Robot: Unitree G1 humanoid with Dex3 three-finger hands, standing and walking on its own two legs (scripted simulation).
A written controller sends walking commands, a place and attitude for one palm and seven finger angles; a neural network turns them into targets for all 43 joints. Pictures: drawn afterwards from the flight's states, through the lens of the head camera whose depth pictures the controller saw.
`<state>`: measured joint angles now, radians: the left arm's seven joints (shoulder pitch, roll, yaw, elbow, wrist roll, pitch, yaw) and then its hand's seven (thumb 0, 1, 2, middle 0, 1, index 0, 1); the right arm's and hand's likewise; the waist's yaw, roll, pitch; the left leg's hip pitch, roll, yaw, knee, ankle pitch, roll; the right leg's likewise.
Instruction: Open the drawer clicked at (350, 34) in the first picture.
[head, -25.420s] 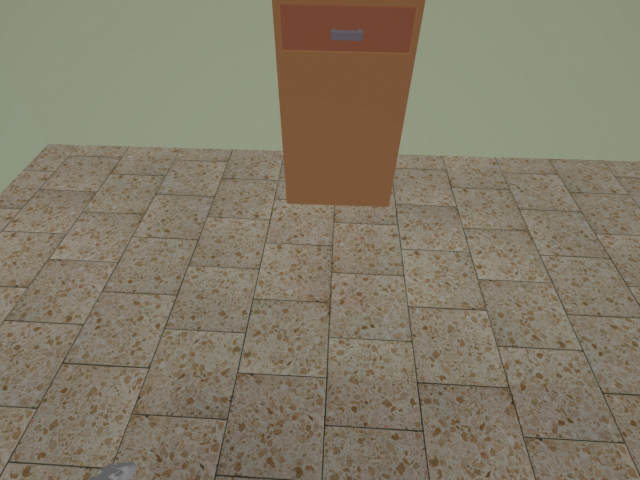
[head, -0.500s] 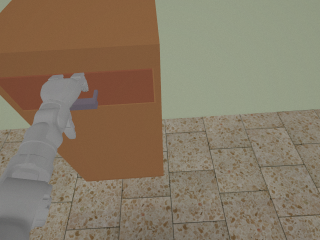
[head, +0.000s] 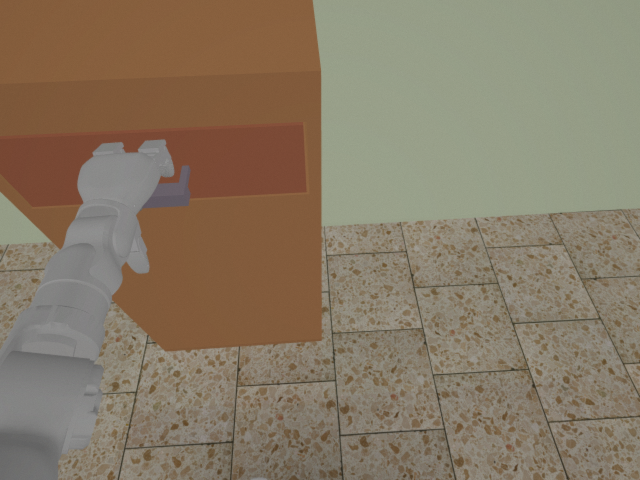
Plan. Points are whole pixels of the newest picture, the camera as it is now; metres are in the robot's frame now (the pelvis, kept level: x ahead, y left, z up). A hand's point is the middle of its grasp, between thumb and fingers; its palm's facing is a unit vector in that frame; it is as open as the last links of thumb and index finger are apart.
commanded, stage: lower the fingers behind the handle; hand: left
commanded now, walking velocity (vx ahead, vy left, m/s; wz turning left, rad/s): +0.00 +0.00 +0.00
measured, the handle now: (152, 184) +0.51 +0.24 +0.04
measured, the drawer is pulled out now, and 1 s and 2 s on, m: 0.00 0.00 0.00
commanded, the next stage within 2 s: lift the fingers back up to retry in 0.84 s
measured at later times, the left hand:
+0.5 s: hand (148, 210) +0.46 +0.24 +0.05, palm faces -0.03 +0.00 -1.00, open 13.8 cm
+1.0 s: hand (148, 211) +0.46 +0.24 +0.04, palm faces -0.03 +0.01 -1.00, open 13.8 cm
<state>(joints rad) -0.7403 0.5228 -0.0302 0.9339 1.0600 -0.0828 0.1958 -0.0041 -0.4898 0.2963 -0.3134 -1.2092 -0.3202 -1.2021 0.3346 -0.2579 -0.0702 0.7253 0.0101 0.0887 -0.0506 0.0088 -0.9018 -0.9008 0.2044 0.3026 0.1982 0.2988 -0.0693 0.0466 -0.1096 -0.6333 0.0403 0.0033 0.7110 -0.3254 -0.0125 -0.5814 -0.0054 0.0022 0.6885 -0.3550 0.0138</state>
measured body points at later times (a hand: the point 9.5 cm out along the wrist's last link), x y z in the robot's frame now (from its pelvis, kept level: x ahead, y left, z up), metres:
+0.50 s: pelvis -0.01 +0.00 -0.01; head +0.07 -0.01 +0.44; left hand +0.46 +0.23 +0.10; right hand +0.02 -0.27 -0.14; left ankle +0.00 +0.13 -0.71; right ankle -0.02 -0.13 -0.71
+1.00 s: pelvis -0.02 +0.00 -0.01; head +0.07 -0.01 +0.43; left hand +0.46 +0.23 +0.10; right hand +0.00 -0.27 -0.14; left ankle +0.00 +0.13 -0.71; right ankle -0.02 -0.13 -0.71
